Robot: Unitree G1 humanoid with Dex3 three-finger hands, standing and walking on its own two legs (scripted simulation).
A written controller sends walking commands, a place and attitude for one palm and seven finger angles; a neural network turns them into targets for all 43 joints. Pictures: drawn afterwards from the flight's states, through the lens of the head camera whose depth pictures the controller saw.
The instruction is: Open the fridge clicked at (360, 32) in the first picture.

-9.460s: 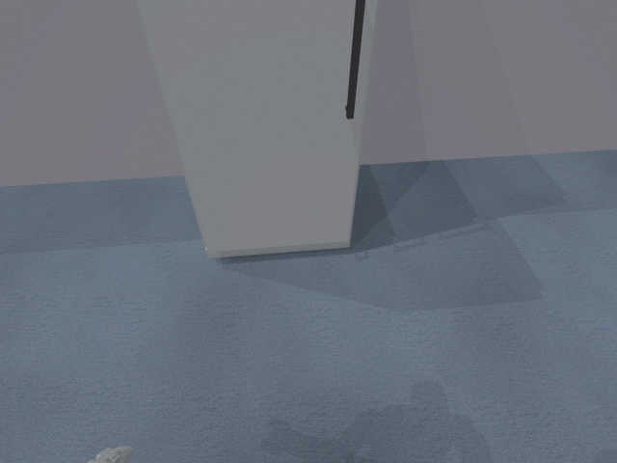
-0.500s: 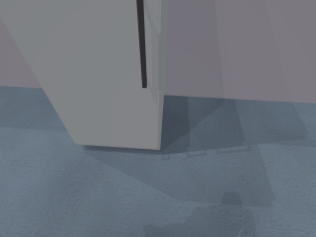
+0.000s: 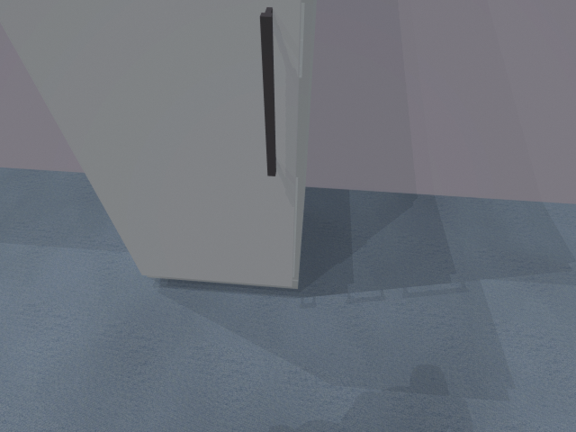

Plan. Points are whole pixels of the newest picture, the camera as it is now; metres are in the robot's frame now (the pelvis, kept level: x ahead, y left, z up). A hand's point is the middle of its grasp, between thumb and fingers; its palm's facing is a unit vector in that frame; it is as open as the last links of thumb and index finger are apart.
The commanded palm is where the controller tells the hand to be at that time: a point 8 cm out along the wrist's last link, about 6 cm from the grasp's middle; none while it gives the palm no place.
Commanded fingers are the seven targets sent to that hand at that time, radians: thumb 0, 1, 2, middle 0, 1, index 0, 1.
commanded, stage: shuffle to correct the standing spot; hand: right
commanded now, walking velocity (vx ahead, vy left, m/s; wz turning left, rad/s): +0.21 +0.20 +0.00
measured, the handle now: (270, 103) +0.71 +0.08 +0.10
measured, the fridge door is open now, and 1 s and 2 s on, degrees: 0 0 0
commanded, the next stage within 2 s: none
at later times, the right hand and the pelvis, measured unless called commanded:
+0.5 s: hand out of the picture +0.04 -0.07 -0.19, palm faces +0.09 +0.99 -0.08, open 7.4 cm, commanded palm none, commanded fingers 0.00 -0.90 -0.90 0.20 0.30 0.20 0.30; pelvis +0.14 +0.07 -0.02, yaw -2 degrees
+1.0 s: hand (293, 338) +0.32 +0.01 -0.17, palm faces +0.10 +0.97 -0.23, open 7.4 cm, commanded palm none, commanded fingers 0.00 -0.90 -0.90 0.20 0.30 0.20 0.30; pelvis +0.28 +0.20 +0.00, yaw -5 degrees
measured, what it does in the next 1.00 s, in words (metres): walks ahead: right foot, then left foot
